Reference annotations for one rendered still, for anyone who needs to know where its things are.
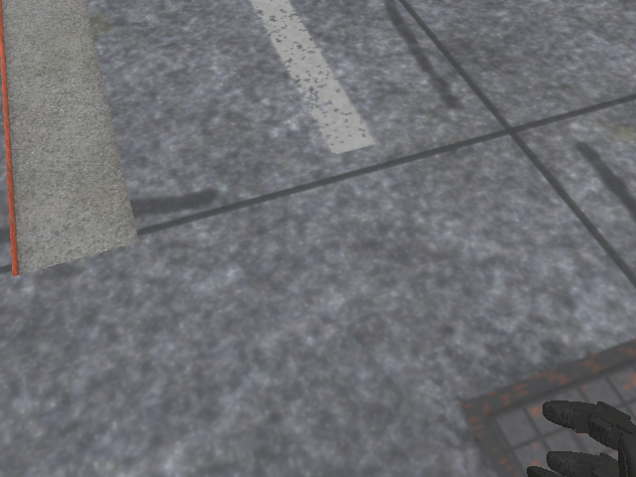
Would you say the robot right hand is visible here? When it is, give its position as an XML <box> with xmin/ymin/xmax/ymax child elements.
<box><xmin>527</xmin><ymin>400</ymin><xmax>636</xmax><ymax>477</ymax></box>

